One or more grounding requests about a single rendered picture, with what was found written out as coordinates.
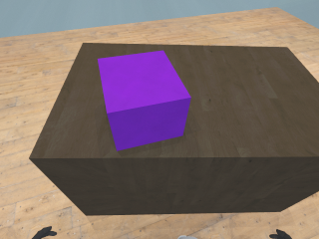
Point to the left robot hand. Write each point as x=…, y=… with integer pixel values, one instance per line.
x=46, y=231

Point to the pedestal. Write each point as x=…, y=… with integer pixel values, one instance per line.
x=250, y=143

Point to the carton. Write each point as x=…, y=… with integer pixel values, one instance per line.
x=145, y=99

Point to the right robot hand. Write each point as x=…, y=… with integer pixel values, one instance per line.
x=280, y=235

